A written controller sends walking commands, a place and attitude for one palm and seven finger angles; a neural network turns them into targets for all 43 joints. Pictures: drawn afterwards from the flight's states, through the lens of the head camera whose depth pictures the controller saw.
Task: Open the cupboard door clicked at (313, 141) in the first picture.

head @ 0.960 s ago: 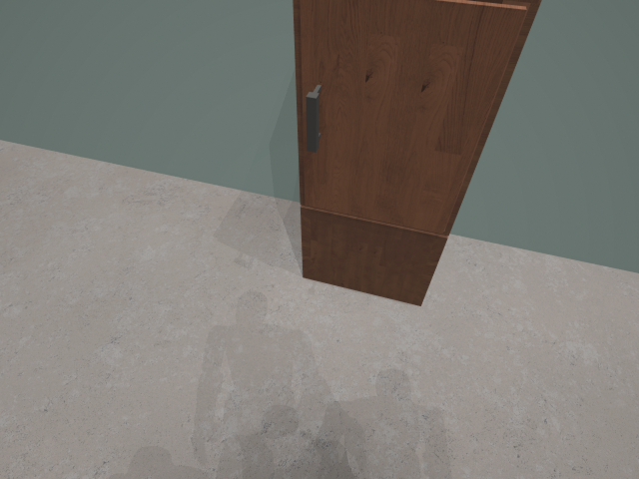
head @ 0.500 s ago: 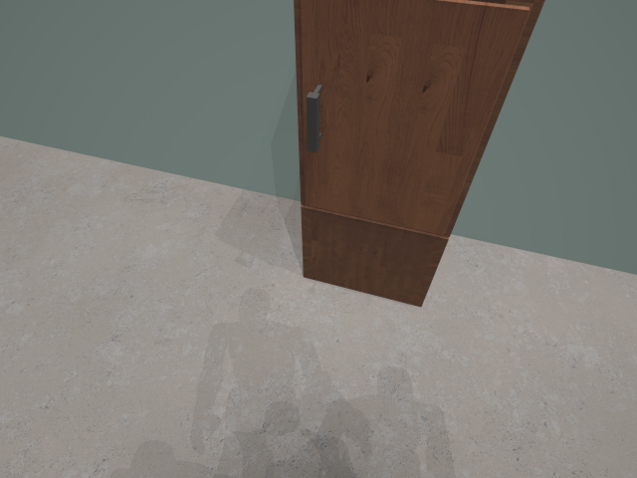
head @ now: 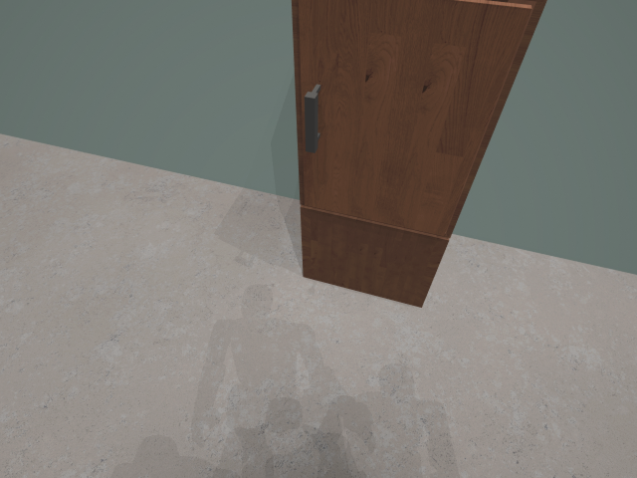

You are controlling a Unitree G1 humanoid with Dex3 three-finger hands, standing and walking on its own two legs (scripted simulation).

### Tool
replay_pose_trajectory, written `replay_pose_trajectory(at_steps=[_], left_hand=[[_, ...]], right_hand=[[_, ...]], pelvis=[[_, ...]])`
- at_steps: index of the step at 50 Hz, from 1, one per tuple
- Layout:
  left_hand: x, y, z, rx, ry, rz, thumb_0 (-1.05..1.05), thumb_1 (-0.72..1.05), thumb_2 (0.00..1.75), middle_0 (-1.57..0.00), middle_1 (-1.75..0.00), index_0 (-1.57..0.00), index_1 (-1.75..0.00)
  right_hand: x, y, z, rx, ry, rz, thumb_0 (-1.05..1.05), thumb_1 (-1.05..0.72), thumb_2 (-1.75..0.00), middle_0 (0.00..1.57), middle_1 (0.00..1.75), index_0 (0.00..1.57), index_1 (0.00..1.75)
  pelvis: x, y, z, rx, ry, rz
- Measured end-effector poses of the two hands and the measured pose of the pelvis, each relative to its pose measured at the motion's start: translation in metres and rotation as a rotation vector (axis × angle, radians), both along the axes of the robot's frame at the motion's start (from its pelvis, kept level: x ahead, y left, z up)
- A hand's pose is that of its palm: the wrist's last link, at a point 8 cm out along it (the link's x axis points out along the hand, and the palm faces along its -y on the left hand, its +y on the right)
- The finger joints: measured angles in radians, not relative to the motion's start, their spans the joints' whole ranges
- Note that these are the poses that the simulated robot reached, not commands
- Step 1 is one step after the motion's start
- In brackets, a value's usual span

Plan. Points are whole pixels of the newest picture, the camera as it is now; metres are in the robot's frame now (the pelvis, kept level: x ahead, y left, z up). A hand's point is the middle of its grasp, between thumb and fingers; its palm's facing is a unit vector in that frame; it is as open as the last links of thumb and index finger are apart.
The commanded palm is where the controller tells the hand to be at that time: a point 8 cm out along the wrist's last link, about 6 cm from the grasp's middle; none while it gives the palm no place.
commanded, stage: turn to face it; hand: left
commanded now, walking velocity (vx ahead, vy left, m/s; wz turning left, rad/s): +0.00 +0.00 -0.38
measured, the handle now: (314, 118) +0.87 +0.06 -0.03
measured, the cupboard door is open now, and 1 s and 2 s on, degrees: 0 0 0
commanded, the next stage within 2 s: take the last steps up to it in 0.64 s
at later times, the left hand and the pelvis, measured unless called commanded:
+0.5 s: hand out of the picture +0.04 +0.18 -0.19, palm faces -0.08 -0.98 -0.20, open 7.4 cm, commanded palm none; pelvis -0.01 +0.01 -0.01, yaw -7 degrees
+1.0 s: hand out of the picture +0.06 +0.20 -0.18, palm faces -0.18 -0.97 -0.18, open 7.4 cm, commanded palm none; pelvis +0.00 +0.03 -0.01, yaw -13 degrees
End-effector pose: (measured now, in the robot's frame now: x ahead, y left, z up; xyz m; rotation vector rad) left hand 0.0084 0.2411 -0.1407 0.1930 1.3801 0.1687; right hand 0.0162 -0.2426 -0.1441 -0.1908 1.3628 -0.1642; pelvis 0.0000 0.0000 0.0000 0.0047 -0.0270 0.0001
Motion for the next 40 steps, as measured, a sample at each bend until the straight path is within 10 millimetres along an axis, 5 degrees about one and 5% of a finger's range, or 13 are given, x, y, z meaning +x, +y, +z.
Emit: replay_pose_trajectory(at_steps=[10, 30, 40], left_hand=[[0.004, -0.009, -0.005, -0.010, 0.029, -0.019, 0.00, 0.90, 0.89, -0.20, -0.30, -0.20, -0.29], [0.044, -0.007, -0.012, -0.001, -0.039, -0.116, 0.01, 0.91, 0.89, -0.20, -0.30, -0.20, -0.29], [0.040, -0.002, -0.008, 0.003, -0.043, -0.150, 0.00, 0.90, 0.89, -0.20, -0.30, -0.20, -0.29]], right_hand=[[-0.001, 0.003, -0.004, 0.005, -0.012, -0.053, 0.00, -0.91, -0.90, 0.20, 0.30, 0.20, 0.30], [-0.061, 0.016, -0.021, 0.024, 0.049, -0.196, 0.00, -0.91, -0.89, 0.20, 0.30, 0.20, 0.30], [-0.035, 0.007, -0.009, -0.009, -0.052, -0.212, 0.00, -0.91, -0.90, 0.20, 0.30, 0.20, 0.30]], pelvis=[[0.001, -0.003, -0.004, -0.003, 0.010, -0.049], [-0.012, 0.002, -0.018, 0.008, 0.022, -0.140], [-0.021, 0.011, -0.012, 0.001, 0.028, -0.184]])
